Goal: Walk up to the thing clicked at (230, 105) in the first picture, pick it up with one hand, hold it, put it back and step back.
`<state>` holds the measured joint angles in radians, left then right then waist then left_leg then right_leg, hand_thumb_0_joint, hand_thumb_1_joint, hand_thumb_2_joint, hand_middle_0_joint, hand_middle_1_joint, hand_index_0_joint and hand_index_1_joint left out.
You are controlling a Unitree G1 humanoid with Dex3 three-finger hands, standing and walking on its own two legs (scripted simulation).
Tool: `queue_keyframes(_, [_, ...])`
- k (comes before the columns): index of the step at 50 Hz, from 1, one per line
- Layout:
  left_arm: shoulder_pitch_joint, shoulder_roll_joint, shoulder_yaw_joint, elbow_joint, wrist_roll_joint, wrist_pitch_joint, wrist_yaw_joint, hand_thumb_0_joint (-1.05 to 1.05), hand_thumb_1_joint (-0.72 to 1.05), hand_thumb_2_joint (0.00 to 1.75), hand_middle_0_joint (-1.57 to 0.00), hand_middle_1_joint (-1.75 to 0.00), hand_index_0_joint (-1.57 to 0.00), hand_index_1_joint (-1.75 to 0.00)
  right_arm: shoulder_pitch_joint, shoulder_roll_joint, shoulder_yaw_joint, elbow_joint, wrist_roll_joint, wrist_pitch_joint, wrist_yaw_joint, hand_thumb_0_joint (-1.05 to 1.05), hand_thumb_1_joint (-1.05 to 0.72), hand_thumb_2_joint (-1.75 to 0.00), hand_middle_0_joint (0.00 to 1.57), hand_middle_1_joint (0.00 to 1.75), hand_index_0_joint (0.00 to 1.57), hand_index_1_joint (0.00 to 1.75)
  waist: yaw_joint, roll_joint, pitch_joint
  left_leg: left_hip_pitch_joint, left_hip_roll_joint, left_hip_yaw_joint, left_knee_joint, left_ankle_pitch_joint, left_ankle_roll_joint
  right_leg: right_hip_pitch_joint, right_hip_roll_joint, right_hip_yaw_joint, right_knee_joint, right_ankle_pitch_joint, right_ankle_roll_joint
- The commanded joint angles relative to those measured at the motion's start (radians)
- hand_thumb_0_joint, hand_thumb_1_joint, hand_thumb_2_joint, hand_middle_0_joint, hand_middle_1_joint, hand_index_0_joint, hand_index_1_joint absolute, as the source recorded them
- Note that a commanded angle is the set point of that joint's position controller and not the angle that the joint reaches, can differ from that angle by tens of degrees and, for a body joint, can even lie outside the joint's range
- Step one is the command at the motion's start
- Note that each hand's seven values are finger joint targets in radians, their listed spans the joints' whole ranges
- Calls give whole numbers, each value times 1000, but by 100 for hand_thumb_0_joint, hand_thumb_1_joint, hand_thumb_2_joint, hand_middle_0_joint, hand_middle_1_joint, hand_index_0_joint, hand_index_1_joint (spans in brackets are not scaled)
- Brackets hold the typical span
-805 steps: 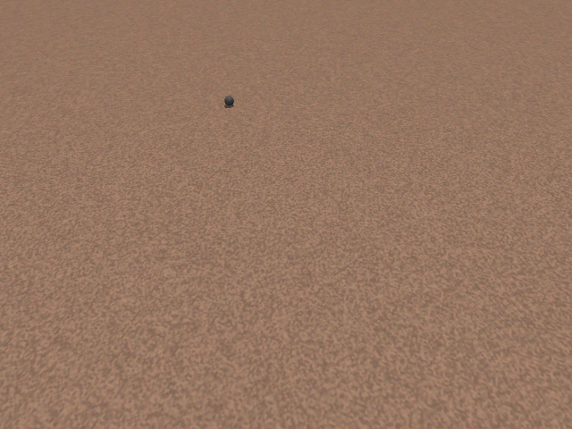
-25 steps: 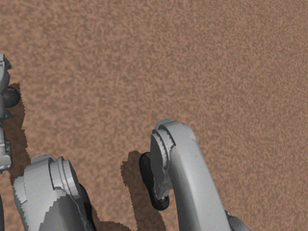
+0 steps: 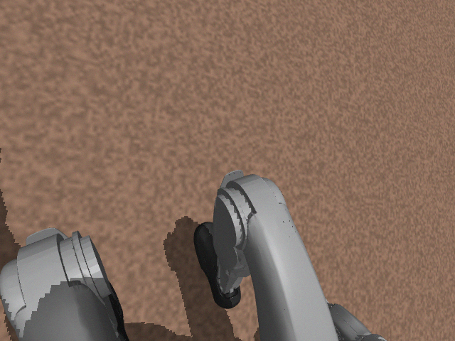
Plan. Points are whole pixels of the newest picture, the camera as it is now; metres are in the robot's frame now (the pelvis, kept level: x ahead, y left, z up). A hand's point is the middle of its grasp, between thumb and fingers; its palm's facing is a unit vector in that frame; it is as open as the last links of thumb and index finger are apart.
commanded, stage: rest palm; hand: left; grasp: from above
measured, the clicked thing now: out of the picture +0.47 +0.30 -0.27
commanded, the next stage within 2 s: close in 0.42 s
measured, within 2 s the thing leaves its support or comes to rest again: neither
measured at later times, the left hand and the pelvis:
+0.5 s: hand out of the picture +0.45 +0.28 -0.25, palm faces -0.46 -0.15 -0.87, open 14.0 cm; pelvis -0.01 +0.00 +0.00, yaw -1 degrees
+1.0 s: hand out of the picture +0.45 +0.29 -0.25, palm faces -0.48 -0.16 -0.86, open 13.2 cm; pelvis -0.01 +0.00 +0.00, yaw -2 degrees
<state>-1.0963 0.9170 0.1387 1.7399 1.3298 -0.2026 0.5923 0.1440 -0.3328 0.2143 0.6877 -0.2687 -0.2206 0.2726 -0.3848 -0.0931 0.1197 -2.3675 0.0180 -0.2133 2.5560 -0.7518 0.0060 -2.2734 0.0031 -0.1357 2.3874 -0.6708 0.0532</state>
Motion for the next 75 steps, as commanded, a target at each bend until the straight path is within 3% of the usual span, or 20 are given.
queue_keyframes(1, [-263, 189, 2, -105, -22, 5, 47, 0, -52, 102, -8, -102, -7, -102, 225, -317, -92, 28, 10, 3, 4, 0, -90, -90, 20, 30, 20, 30, -41, 517, -675, 544, 9, 86, -271, 317, -4, 364, 51, -116, -175, 316, -76])
queue_keyframes(3, [-271, 184, -4, -82, -10, 5, 47, 0, -52, 101, -7, -101, -7, -101, 229, -315, -74, 24, 4, 0, 11, 0, -90, -90, 20, 30, 20, 30, -70, 509, -644, 539, 8, 84, -266, 330, -3, 368, 49, -122, -172, 330, -71])
queue_keyframes(7, [-278, 230, 12, -79, -12, -3, 56, 0, -53, 105, -8, -103, -6, -104, 207, -322, -67, 14, 9, -1, 9, 0, -90, -90, 20, 30, 20, 30, -53, 487, -639, 495, 6, 80, -273, 271, 5, 373, 53, -119, -186, 285, -72])
queue_keyframes(13, [-275, 224, -5, -33, -10, -9, 64, 0, -54, 102, -7, -102, -6, -103, 196, -325, -48, 8, 2, -11, 8, 0, -90, -90, 20, 30, 20, 30, -72, 458, -597, 459, 6, 80, -264, 221, 10, 362, 56, -122, -197, 248, -67])
queue_keyframes(25, [-278, 259, -12, -80, -10, -8, 98, 0, -54, 105, -8, -104, -6, -106, 186, -346, -37, 7, -2, -30, 10, 0, -90, -91, 20, 30, 20, 30, -64, 527, -644, 537, 21, 61, -273, 265, -7, 392, 64, -130, -184, 293, -70])
queue_keyframes(31, [-278, 257, -11, -42, -7, 17, 110, 0, -46, 106, -14, -105, -12, -106, 179, -356, -31, 4, -7, -41, 25, 0, -90, -90, 20, 30, 20, 30, -87, 526, -586, 518, 21, 57, -267, 274, -8, 377, 65, -137, -181, 307, -66])
queue_keyframes(33, [-256, 248, -21, -7, -11, 29, 107, 0, -44, 106, -15, -103, -13, -105, 166, -360, -31, -3, -3, -46, 28, 0, -90, -90, 20, 30, 20, 30, -90, 492, -551, 483, 19, 65, -255, 256, -1, 380, 65, -131, -187, 299, -63])
queue_keyframes(37, [-287, 272, 12, -67, -35, 34, 94, 0, -45, 102, -14, -103, -13, -104, 194, -358, -34, 10, -1, -52, 33, 0, -90, -90, 20, 30, 20, 30, -79, 535, -613, 527, 22, 51, -276, 290, -9, 390, 63, -138, -186, 311, -67])
queue_keyframes(41, [-241, 215, -29, -31, -44, 39, 64, 0, -42, 93, -12, -104, -14, -102, 184, -345, -31, -2, -1, -45, 36, 0, -90, -90, 20, 30, 20, 30, -94, 507, -602, 506, 22, 54, -273, 288, -4, 413, 69, -138, -193, 320, -67])
queue_keyframes(44, [-256, 243, -24, -68, -65, 30, 49, 0, -41, 93, -13, -103, -14, -102, 196, -348, -29, -3, 8, -37, 28, 0, -90, -90, 20, 30, 20, 30, -86, 482, -604, 478, 19, 64, -270, 273, 4, 430, 68, -130, -215, 305, -65])
queue_keyframes(48, [-262, 237, -36, -109, -64, 4, 43, 0, -36, 97, -17, -104, -17, -103, 194, -345, -31, 1, 15, -33, 18, 0, -90, -90, 20, 30, 20, 30, -70, 506, -628, 503, 18, 61, -279, 277, -1, 426, 68, -132, -216, 298, -69])
queue_keyframes(49, [-275, 210, -55, -79, -61, 3, 38, 0, -33, 95, -18, -104, -20, -103, 185, -340, -23, -3, 15, -35, 20, 0, -90, -90, 20, 30, 20, 30, -87, 494, -593, 502, 20, 52, -271, 264, -3, 396, 62, -136, -199, 292, -69])
queue_keyframes(53, [-255, 217, -66, -45, -39, -13, 56, 0, -26, 91, -22, -103, -24, -101, 176, -344, -18, -14, 14, -30, 14, 0, -90, -90, 20, 30, 20, 30, -92, 469, -561, 483, 22, 50, -285, 232, -3, 391, 70, -140, -210, 269, -69])
queue_keyframes(58, [-265, 256, -38, -49, -26, -11, 89, 0, -20, 87, -25, -101, -28, -98, 171, -349, -15, -14, 9, -37, 11, 0, -90, -90, 20, 30, 20, 30, -80, 489, -560, 500, 21, 53, -295, 233, -6, 382, 68, -138, -213, 265, -68])
queue_keyframes(61, [-254, 230, -55, -19, -20, 4, 102, 0, -15, 85, -28, -101, -32, -97, 163, -350, -12, -26, 6, -41, 11, 0, -90, -90, 20, 30, 20, 30, -98, 457, -537, 485, 23, 52, -287, 214, -4, 383, 69, -136, -216, 262, -64])
queue_keyframes(65, [-305, 270, -34, -67, -37, 14, 110, 0, -10, 83, -32, -98, -36, -94, 164, -359, -10, -18, 8, -53, 14, 0, -90, -90, 20, 30, 20, 30, -96, 492, -573, 516, 29, 41, -285, 239, -8, 390, 64, -138, -208, 281, -63])
queue_keyframes(69, [-258, 254, -44, -22, -41, 31, 103, 0, -2, 79, -37, -99, -42, -93, 163, -359, -9, -19, 5, -60, 17, 0, -90, -90, 20, 30, 20, 30, -104, 497, -553, 512, 30, 46, -285, 238, -10, 405, 69, -137, -209, 284, -63])
queue_keyframes(71, [-282, 295, -22, -65, -48, 33, 101, 0, -1, 77, -38, -97, -43, -92, 172, -369, -13, -13, 9, -59, 15, 0, -90, -90, 20, 30, 20, 30, -87, 525, -594, 527, 29, 48, -291, 255, -11, 422, 69, -133, -214, 294, -66])
queue_keyframes(73, [-259, 274, -31, -42, -57, 38, 86, 0, 2, 74, -39, -97, -45, -91, 175, -373, -15, -17, 6, -63, 20, 0, -90, -90, 20, 30, 20, 30, -98, 523, -567, 523, 27, 54, -281, 264, -9, 419, 65, -134, -209, 302, -64])
queue_keyframes(75, [-247, 288, -26, -63, -63, 36, 81, 0, 5, 75, -42, -96, -48, -90, 172, -358, -6, -20, 11, -55, 19, 0, -90, -90, 20, 30, 20, 30, -84, 499, -590, 498, 27, 61, -274, 268, -5, 454, 74, -128, -223, 308, -64])
